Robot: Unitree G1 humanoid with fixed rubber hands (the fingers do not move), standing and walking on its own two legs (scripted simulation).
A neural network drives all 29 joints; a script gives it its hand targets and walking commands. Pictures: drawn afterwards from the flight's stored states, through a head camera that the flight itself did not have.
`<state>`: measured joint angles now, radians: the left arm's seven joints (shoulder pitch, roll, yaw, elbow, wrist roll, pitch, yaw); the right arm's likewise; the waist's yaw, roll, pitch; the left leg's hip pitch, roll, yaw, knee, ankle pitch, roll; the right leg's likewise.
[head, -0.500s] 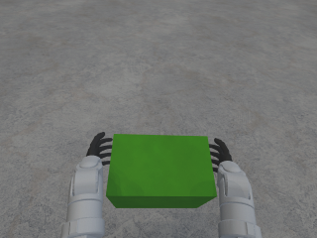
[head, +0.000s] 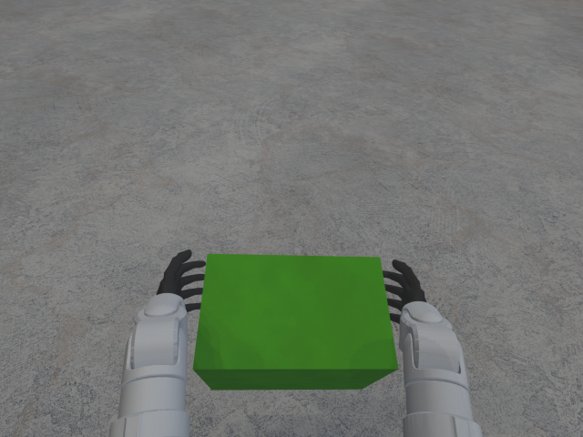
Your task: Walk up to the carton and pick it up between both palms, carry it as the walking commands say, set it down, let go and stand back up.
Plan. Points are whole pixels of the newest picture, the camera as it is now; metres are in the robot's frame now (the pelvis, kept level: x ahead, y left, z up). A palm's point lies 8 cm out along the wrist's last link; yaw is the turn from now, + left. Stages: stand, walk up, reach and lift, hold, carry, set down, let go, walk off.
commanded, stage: reach and lift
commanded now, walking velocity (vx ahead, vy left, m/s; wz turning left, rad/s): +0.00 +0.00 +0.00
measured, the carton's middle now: (291, 327) +0.30 +0.00 -0.04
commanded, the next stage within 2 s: hold in 0.04 s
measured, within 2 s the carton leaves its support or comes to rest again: neither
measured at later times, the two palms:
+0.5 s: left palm (168, 305) +0.28 +0.17 +0.05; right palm (412, 315) +0.27 -0.17 +0.05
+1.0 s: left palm (175, 298) +0.28 +0.16 +0.06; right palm (413, 313) +0.27 -0.17 +0.05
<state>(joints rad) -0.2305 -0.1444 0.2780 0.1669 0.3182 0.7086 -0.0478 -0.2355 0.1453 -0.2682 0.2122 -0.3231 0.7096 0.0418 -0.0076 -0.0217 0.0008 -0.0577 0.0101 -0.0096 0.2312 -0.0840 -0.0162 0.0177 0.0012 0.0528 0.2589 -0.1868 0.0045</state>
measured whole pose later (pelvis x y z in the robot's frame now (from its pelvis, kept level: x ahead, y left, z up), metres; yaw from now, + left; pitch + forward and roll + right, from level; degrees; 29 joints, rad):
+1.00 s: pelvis -0.02 +0.00 -0.02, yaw -2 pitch +1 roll +0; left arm -0.26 -0.15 0.22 0.02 0.20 0.79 0.13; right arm -0.26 0.15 -0.22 0.03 -0.24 0.81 -0.05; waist 0.01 0.01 -0.08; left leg -0.37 0.03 0.02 0.57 -0.22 -0.01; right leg -0.31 0.03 0.09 0.59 -0.30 0.01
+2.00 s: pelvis -0.25 +0.02 -0.02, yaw -6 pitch +4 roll -2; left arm -0.11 -0.13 0.12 -0.45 0.11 1.21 0.19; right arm -0.11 0.13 -0.09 -0.45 -0.13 1.23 -0.16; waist 0.03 0.02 -0.11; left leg -0.40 0.06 0.08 0.57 -0.24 0.02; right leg -0.47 -0.01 -0.09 0.90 -0.44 0.02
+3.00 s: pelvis -0.50 +0.04 -0.02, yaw -9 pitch +2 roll +0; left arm -0.10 -0.13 0.12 -0.39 0.12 1.21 0.18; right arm -0.11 0.13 -0.10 -0.42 -0.13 1.24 -0.16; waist -0.01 0.02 -0.14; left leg -0.43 0.05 0.11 0.49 -0.15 0.01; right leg -0.35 -0.04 -0.09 0.54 -0.24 0.00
